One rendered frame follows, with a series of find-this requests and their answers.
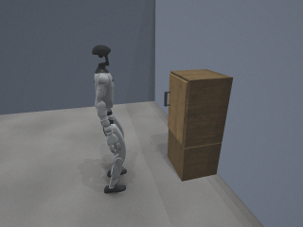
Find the robot right forearm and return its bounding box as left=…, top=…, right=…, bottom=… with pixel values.
left=97, top=102, right=114, bottom=135

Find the right robot upper arm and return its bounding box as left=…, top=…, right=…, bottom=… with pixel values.
left=95, top=74, right=109, bottom=109

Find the robot torso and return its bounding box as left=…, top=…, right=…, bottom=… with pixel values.
left=94, top=70, right=115, bottom=128

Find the robot right hand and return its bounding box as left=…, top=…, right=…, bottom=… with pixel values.
left=106, top=133, right=121, bottom=153

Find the cupboard door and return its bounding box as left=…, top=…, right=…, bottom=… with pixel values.
left=168, top=73, right=188, bottom=146

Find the handle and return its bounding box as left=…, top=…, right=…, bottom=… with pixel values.
left=164, top=91, right=170, bottom=107

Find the right robot thigh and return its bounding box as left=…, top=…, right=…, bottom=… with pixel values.
left=103, top=121, right=126, bottom=162

